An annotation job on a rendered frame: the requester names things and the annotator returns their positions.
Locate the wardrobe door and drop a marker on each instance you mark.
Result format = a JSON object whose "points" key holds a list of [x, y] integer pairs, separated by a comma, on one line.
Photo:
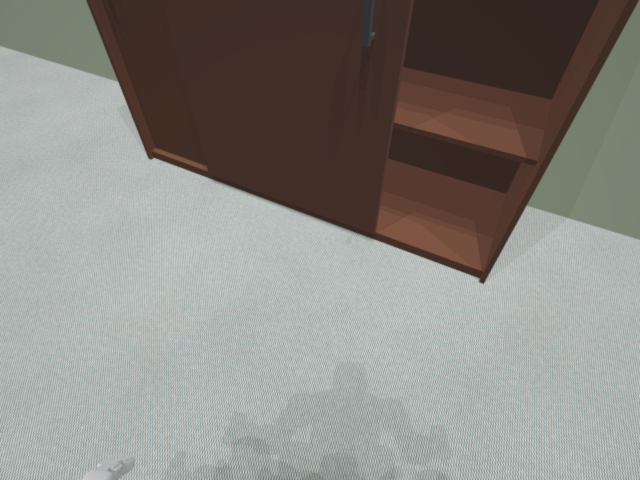
{"points": [[288, 103], [144, 38]]}

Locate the robot left hand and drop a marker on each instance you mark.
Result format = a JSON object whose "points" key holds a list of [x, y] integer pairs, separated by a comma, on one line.
{"points": [[111, 468]]}

